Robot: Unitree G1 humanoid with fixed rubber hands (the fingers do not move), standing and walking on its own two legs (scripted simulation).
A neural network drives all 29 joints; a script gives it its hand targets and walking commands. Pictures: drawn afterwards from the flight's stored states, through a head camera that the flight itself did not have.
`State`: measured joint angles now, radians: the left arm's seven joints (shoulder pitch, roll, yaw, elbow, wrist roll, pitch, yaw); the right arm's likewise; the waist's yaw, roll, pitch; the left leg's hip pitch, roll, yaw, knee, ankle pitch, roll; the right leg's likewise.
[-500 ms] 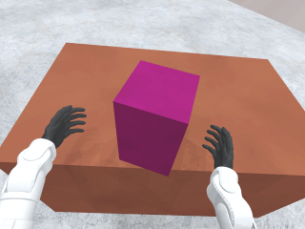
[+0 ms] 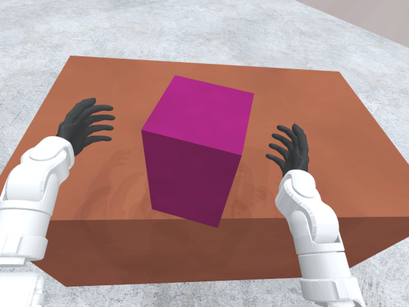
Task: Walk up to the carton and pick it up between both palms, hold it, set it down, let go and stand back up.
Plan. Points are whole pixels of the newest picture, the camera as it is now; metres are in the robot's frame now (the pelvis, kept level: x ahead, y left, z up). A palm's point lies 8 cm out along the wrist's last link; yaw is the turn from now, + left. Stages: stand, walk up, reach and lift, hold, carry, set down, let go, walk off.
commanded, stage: reach and lift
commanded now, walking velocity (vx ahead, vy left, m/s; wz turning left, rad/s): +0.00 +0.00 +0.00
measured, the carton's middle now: (197, 157) +0.43 -0.01 +0.02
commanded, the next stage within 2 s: none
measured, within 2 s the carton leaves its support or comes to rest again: neither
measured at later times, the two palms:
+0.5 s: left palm (86, 90) +0.45 +0.21 +0.19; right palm (300, 133) +0.37 -0.18 +0.17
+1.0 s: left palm (106, 52) +0.49 +0.17 +0.24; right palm (306, 95) +0.40 -0.18 +0.23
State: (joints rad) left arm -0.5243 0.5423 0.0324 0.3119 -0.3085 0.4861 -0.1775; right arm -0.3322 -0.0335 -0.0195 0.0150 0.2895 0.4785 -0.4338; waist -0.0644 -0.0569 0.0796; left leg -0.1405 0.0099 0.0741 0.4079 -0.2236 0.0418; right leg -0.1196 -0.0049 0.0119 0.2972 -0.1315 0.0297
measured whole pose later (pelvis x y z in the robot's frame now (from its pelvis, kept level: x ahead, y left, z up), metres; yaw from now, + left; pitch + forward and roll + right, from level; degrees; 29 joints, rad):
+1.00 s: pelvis +0.00 +0.00 +0.00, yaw +2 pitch +3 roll -2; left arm -1.23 0.58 -0.12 1.05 -0.31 0.44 -0.15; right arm -1.01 -0.07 -0.05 0.62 0.34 0.48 -0.41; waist -0.24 -0.05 -0.03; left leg -0.26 0.01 0.04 0.40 -0.20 0.04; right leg -0.22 -0.01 -0.03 0.27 -0.11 0.03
